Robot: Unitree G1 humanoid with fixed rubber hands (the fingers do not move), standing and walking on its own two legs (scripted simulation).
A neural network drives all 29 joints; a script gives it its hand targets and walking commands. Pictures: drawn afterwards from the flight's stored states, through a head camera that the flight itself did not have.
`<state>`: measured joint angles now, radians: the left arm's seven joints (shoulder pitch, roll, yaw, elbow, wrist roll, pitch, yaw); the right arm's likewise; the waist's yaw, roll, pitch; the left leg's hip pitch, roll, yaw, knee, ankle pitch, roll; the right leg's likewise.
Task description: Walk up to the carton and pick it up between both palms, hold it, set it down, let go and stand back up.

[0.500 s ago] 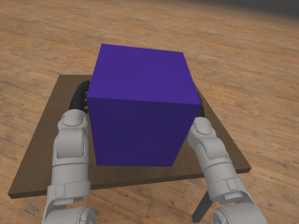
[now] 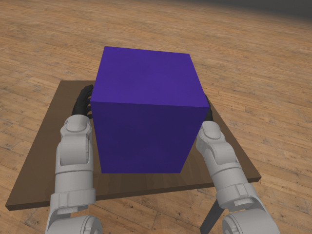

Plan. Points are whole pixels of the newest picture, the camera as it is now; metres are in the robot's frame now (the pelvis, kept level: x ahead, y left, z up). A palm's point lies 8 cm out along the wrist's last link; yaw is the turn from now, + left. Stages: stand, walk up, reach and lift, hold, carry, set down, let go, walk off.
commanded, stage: hold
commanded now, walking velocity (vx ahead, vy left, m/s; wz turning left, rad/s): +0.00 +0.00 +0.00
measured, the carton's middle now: (145, 114) +0.38 +0.01 +0.18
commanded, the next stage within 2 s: set down in 1.82 s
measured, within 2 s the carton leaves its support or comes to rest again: neither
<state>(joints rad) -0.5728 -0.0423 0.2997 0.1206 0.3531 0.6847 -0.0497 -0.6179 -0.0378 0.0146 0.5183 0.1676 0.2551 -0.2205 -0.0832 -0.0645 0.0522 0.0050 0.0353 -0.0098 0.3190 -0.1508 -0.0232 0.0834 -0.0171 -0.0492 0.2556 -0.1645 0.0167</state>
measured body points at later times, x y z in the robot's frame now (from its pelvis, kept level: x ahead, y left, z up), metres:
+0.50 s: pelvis +0.00 +0.00 +0.00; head -0.05 +0.04 +0.45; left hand +0.37 +0.16 +0.18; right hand +0.37 -0.14 +0.18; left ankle +0.03 +0.13 -0.75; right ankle +0.00 -0.13 -0.75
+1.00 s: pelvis -0.01 +0.00 +0.00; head -0.05 +0.03 +0.45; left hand +0.37 +0.16 +0.18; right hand +0.36 -0.14 +0.17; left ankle +0.03 +0.13 -0.75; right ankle +0.00 -0.13 -0.75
